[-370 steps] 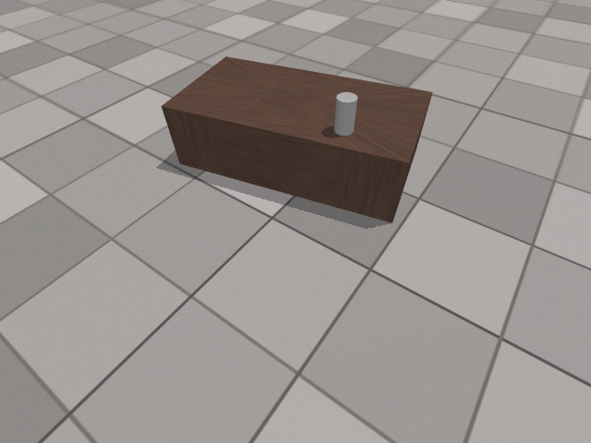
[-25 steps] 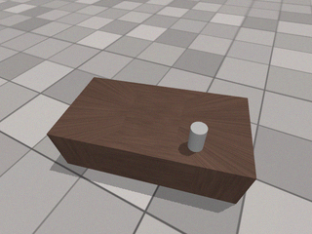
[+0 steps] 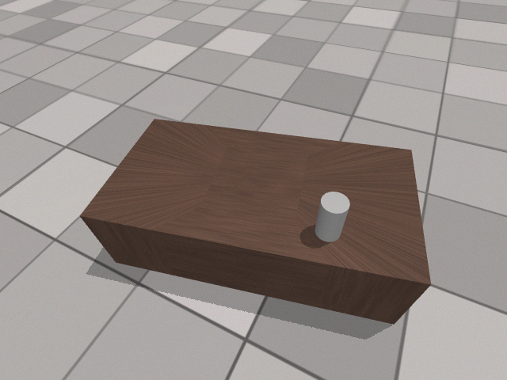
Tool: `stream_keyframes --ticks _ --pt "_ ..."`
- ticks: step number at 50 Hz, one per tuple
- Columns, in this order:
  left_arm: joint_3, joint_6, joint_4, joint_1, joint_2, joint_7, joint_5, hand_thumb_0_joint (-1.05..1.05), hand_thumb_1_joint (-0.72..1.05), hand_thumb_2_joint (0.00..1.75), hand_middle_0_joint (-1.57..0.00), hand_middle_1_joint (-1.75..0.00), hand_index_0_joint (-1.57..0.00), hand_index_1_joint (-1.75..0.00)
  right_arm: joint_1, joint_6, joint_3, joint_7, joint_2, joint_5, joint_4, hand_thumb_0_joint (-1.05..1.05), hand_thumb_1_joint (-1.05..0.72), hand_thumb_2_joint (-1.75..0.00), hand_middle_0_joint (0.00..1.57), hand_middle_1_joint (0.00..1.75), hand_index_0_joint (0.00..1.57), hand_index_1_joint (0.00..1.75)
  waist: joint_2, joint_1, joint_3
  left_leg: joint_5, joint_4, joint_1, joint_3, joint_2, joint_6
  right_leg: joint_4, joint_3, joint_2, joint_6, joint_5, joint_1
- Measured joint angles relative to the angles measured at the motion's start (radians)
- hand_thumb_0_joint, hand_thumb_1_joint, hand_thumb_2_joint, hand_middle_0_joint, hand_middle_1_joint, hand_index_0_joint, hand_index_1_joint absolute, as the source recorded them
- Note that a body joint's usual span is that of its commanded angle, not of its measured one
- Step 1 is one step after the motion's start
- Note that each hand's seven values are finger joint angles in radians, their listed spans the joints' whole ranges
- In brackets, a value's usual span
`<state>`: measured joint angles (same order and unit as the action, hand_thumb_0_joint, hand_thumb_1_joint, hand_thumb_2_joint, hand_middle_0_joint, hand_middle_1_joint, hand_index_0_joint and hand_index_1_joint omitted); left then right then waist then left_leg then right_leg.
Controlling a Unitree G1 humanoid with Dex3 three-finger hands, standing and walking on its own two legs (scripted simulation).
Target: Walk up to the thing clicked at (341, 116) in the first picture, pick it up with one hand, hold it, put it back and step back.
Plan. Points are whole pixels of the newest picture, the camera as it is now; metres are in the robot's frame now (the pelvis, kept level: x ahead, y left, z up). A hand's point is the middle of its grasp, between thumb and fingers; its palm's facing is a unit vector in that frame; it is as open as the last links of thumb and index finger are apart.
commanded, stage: walk up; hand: right
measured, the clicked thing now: (331, 217) +0.66 -0.21 -0.34
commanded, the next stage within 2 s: none
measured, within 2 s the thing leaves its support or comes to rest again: neither
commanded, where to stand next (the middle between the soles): +0.30 +0.10 m, yaw -14 degrees
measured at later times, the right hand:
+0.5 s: hand out of the picture +0.11 -0.20 -0.17, palm faces +0.14 +0.94 -0.32, open 7.4 cm
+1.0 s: hand (344, 298) +0.32 -0.15 -0.15, palm faces +0.18 +0.90 -0.41, open 7.4 cm
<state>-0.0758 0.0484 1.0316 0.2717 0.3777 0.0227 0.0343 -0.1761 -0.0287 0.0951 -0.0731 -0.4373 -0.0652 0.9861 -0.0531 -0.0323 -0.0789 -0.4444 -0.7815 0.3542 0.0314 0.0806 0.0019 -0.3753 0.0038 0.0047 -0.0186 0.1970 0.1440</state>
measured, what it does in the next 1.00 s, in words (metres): walks ahead: left foot, then right foot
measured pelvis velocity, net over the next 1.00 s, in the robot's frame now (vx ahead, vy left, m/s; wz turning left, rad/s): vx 0.26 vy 0.13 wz -0.25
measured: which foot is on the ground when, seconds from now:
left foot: up 0.00-0.08, down 0.10-0.50, up 0.52-0.82, down 0.84-1.00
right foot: down 0.00-0.10, up 0.12-0.46, down 0.48-0.86, up 0.88-1.00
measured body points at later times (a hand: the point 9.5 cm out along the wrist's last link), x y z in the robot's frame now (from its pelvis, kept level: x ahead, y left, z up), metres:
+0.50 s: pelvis +0.15 +0.07 -0.02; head +0.16 +0.04 +0.43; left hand +0.28 +0.39 -0.10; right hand +0.10 -0.25 -0.15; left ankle +0.09 +0.18 -0.74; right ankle +0.20 -0.05 -0.75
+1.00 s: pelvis +0.26 +0.13 -0.03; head +0.31 +0.14 +0.42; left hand +0.40 +0.43 -0.16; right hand +0.31 -0.20 -0.12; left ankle +0.36 +0.24 -0.74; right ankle +0.21 -0.02 -0.71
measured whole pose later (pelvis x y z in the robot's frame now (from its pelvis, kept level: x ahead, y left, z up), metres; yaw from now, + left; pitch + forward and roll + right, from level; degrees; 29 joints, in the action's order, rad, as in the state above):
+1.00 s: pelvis +0.26 +0.13 -0.03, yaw -15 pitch -2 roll -1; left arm -0.03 -0.01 0.91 0.23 0.45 -0.01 -0.01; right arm -0.15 0.01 0.03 -0.02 -0.36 -0.02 0.84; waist 0.04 -0.02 -0.13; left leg -0.29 -0.74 0.40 -0.06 0.10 0.01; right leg -1.00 0.06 0.00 -0.03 0.54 0.39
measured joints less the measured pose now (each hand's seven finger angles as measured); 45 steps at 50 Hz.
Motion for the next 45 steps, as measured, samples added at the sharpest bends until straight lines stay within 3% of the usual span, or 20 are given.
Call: stream_keyframes --ticks 4,7,9,11,17,22,25,26,29,32,37,41,43,45 --pt "-0.010 -0.016 -0.017 0.041 0.036 0.004 0.005 0.01 0.90 0.89 -0.20 -0.30 -0.21 -0.30 -0.021 0.006 0.022 -0.013 -0.010 0.001 -0.041 0.00 -0.91 -0.89 0.20 0.30 0.20 0.30 0.014 0.003 0.000 0.061 0.132 -0.007 -0.013 0.017 0.006 -0.087 0.026 -0.024 0.031 0.071 0.012" --pt "-0.012 -0.039 -0.019 0.053 0.061 -0.009 0.005 0.01 0.90 0.90 -0.20 -0.30 -0.21 -0.30 -0.051 0.035 0.033 -0.007 -0.006 -0.002 -0.076 0.00 -0.91 -0.89 0.20 0.30 0.20 0.30 0.054 0.018 0.007 0.188 0.140 -0.025 -0.062 -0.012 0.012 -0.368 0.089 -0.038 -0.012 0.271 0.119" --pt "-0.004 -0.047 -0.012 0.043 0.070 -0.018 -0.003 0.01 0.91 0.90 -0.20 -0.30 -0.20 -0.30 -0.069 0.037 0.028 0.001 0.012 0.007 -0.080 0.00 -0.91 -0.89 0.20 0.30 0.20 0.30 0.067 0.044 0.011 0.166 0.132 -0.043 -0.078 -0.020 0.002 -0.583 0.098 -0.005 -0.024 0.278 0.211" --pt "0.000 -0.037 -0.021 0.032 0.079 -0.012 -0.016 0.01 0.91 0.90 -0.20 -0.30 -0.20 -0.30 -0.095 0.030 0.013 0.007 0.032 0.014 -0.075 0.00 -0.91 -0.89 0.20 0.30 0.20 0.30 0.078 0.058 0.015 0.160 0.176 -0.086 -0.093 -0.027 -0.014 -0.681 0.067 0.004 -0.019 0.230 0.275" --pt "0.005 -0.016 -0.065 0.018 0.071 0.021 -0.018 0.01 0.91 0.90 -0.20 -0.30 -0.20 -0.30 -0.168 0.039 -0.012 0.004 0.047 0.017 -0.085 0.00 -0.91 -0.89 0.20 0.30 0.21 0.30 0.062 0.077 0.021 0.168 0.311 -0.211 -0.138 -0.046 -0.039 -0.518 -0.007 -0.018 0.025 0.157 0.308" --pt "0.014 -0.009 -0.096 -0.001 0.053 0.026 -0.013 0.01 0.91 0.90 -0.20 -0.30 -0.20 -0.30 -0.191 0.035 -0.013 0.001 0.027 0.023 -0.115 0.00 -0.90 -0.89 0.20 0.30 0.21 0.30 0.027 0.095 0.004 0.107 0.305 -0.261 -0.172 -0.059 -0.035 -0.312 -0.032 -0.036 0.011 0.106 0.258" --pt "0.012 0.015 -0.120 -0.010 0.047 0.014 -0.013 0.01 0.91 0.90 -0.20 -0.30 -0.20 -0.30 -0.196 0.024 -0.013 0.003 0.018 0.027 -0.133 0.00 -0.90 -0.89 0.20 0.30 0.21 0.30 -0.001 0.093 -0.010 0.012 0.193 -0.254 -0.182 -0.038 -0.023 -0.197 -0.048 -0.018 -0.006 -0.004 0.189" --pt "0.010 0.025 -0.130 -0.018 0.041 0.006 -0.012 0.01 0.91 0.90 -0.20 -0.30 -0.20 -0.30 -0.191 0.019 -0.014 0.007 0.018 0.029 -0.134 0.00 -0.90 -0.89 0.20 0.30 0.21 0.30 -0.020 0.089 -0.020 -0.010 0.104 -0.229 -0.159 -0.025 -0.029 -0.221 -0.056 -0.003 -0.009 0.004 0.186" --pt "0.017 0.039 -0.167 -0.022 0.030 -0.010 -0.027 0.01 0.91 0.90 -0.20 -0.30 -0.21 -0.30 -0.162 -0.002 -0.025 0.015 0.025 0.031 -0.135 0.01 -0.91 -0.89 0.20 0.30 0.20 0.30 -0.027 0.062 -0.031 -0.073 -0.199 -0.106 -0.072 -0.059 -0.028 -0.260 -0.042 0.004 -0.014 0.066 0.171" --pt "0.029 0.042 -0.192 -0.008 0.017 -0.022 -0.037 0.00 0.91 0.89 -0.20 -0.30 -0.21 -0.30 -0.128 -0.003 -0.029 0.016 0.022 0.033 -0.151 0.01 -0.91 -0.89 0.20 0.30 0.20 0.30 -0.033 0.045 -0.031 -0.028 -0.312 0.009 -0.039 -0.043 -0.021 -0.229 -0.027 0.003 -0.007 0.077 0.132" --pt "0.043 0.037 -0.211 0.027 0.022 -0.028 -0.024 0.00 0.90 0.89 -0.20 -0.30 -0.21 -0.30 -0.068 0.006 -0.017 0.013 0.014 0.034 -0.186 0.00 -0.91 -0.89 0.20 0.30 0.20 0.30 -0.019 0.026 -0.041 0.056 -0.166 0.107 -0.019 0.018 -0.003 -0.225 0.009 -0.012 0.015 0.109 0.100" --pt "0.054 0.011 -0.209 0.028 0.039 -0.028 -0.020 0.00 0.90 0.89 -0.20 -0.30 -0.21 -0.30 -0.032 0.029 -0.011 0.030 0.009 0.045 -0.181 0.00 -0.91 -0.89 0.20 0.30 0.20 0.30 0.015 0.009 -0.046 0.212 0.083 0.059 -0.042 0.015 -0.007 -0.332 0.043 -0.039 0.038 0.190 0.126" --pt "0.053 -0.013 -0.193 0.008 0.050 -0.034 -0.030 0.01 0.90 0.89 -0.20 -0.30 -0.21 -0.30 -0.014 0.043 -0.009 0.043 0.022 0.041 -0.167 0.00 -0.91 -0.89 0.20 0.30 0.20 0.30 0.054 0.005 -0.053 0.200 0.065 0.054 -0.066 -0.009 0.020 -0.431 0.077 -0.060 0.021 0.237 0.159" --pt "0.052 -0.039 -0.169 -0.016 0.055 -0.043 -0.038 0.01 0.91 0.90 -0.20 -0.30 -0.21 -0.30 0.004 0.043 -0.025 0.046 0.041 0.046 -0.158 0.00 -0.91 -0.89 0.20 0.30 0.20 0.30 0.070 0.005 -0.058 0.162 0.024 0.062 -0.075 -0.002 0.018 -0.554 0.112 -0.027 0.001 0.316 0.201"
